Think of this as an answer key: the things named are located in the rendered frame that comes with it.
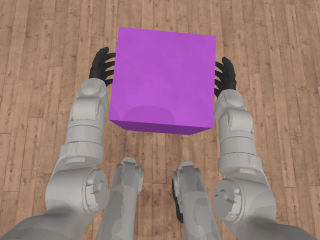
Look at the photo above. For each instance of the left robot hand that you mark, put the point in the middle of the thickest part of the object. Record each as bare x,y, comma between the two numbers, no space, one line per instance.
99,66

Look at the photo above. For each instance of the right robot foot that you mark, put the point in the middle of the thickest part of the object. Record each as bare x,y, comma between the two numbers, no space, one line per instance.
178,214

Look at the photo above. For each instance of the right robot upper arm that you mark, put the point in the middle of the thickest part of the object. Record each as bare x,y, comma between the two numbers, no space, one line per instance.
248,209

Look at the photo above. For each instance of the robot right shin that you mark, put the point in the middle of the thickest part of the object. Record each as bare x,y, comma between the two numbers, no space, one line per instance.
186,163

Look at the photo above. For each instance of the left robot upper arm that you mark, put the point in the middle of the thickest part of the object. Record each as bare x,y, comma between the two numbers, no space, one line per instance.
73,198

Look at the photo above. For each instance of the right robot hand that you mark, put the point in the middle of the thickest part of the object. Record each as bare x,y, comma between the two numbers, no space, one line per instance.
227,77

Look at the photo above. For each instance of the right robot forearm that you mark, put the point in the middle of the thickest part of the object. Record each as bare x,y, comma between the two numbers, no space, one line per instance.
238,155

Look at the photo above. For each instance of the left robot forearm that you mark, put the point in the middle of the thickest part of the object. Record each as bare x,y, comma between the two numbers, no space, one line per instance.
83,146

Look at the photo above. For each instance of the carton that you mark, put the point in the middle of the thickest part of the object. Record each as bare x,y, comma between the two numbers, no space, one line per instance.
163,81

